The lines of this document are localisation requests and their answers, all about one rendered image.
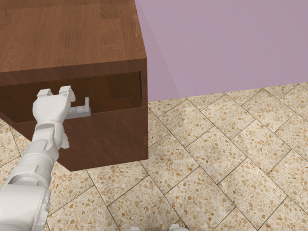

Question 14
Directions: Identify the robot left forearm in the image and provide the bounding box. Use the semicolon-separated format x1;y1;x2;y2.
0;120;64;194

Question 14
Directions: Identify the left robot upper arm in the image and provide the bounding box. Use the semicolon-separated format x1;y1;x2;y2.
0;184;51;231

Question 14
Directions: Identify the cabinet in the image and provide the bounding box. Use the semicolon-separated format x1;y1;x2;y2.
0;0;148;172

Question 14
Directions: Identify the drawer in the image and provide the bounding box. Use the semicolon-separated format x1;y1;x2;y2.
0;71;141;123

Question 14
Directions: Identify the robot left hand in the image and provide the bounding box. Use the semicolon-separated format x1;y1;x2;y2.
32;86;76;149

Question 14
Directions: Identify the handle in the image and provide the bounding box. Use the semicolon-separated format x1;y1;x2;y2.
65;97;91;119

